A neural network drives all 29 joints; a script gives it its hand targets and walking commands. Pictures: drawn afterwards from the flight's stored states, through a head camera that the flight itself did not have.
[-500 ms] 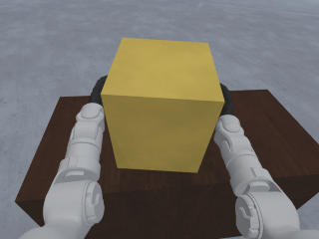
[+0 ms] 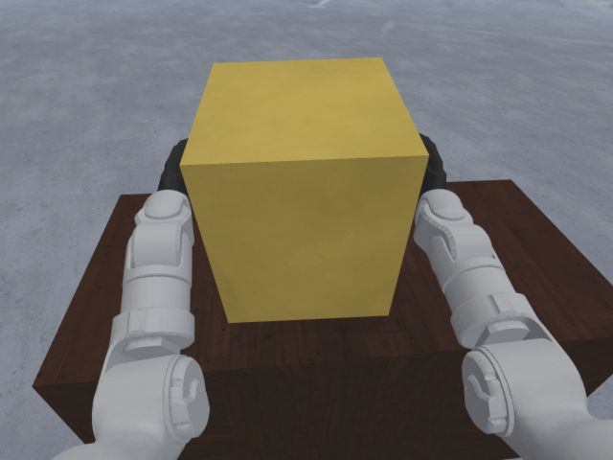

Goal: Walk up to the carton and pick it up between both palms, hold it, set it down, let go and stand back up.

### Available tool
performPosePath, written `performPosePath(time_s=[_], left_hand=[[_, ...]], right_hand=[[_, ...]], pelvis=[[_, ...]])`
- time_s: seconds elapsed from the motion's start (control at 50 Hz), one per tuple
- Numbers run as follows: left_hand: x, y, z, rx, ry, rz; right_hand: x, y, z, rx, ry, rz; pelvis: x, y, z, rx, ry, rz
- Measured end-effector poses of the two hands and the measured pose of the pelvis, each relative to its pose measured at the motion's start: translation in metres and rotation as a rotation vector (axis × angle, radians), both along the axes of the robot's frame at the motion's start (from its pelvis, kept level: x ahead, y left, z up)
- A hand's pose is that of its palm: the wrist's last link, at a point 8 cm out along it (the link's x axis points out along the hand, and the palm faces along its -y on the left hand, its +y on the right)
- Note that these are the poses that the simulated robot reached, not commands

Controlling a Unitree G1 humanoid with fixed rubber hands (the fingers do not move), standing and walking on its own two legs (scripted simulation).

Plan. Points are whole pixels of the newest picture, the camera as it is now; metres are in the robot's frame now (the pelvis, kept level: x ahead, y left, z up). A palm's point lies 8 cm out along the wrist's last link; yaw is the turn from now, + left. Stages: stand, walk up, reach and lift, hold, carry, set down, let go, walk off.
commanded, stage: reach and lift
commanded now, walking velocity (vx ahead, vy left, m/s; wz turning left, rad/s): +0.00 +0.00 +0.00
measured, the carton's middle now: (303, 192) +0.43 +0.00 +0.16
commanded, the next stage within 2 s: hold in 1.30 s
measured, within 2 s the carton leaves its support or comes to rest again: neither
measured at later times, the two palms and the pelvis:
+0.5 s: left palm (177, 189) +0.38 +0.16 +0.21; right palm (437, 172) +0.38 -0.17 +0.22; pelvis +0.01 +0.00 +0.00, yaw +0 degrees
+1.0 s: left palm (170, 180) +0.38 +0.16 +0.22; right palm (435, 154) +0.39 -0.16 +0.25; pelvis +0.02 +0.00 +0.00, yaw +0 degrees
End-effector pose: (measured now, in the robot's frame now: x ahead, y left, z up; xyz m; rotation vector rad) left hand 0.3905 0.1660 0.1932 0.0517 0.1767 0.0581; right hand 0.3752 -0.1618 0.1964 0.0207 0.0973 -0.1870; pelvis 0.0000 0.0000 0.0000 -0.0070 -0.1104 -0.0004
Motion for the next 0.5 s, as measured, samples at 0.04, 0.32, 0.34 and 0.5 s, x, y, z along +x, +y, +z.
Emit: performPosePath(time_s=[0.04, 0.32, 0.34, 0.5], left_hand=[[-0.002, 0.002, 0.001, -0.001, 0.000, 0.007], [-0.012, 0.001, 0.012, 0.004, 0.007, 0.048], [-0.012, 0.001, 0.013, 0.005, 0.007, 0.048], [-0.010, -0.007, 0.018, -0.002, 0.015, 0.051]], right_hand=[[0.001, 0.001, 0.003, -0.003, 0.000, 0.009], [0.004, 0.001, 0.020, 0.008, 0.004, 0.046], [0.004, 0.001, 0.021, 0.009, 0.004, 0.046], [0.007, -0.007, 0.028, 0.005, 0.012, 0.049]], pelvis=[[0.001, 0.000, 0.000, -0.001, -0.002, 0.002], [0.007, 0.002, -0.001, -0.003, -0.003, 0.012], [0.007, 0.002, -0.001, -0.003, -0.002, 0.012], [0.008, -0.001, 0.000, -0.001, 0.010, 0.004]])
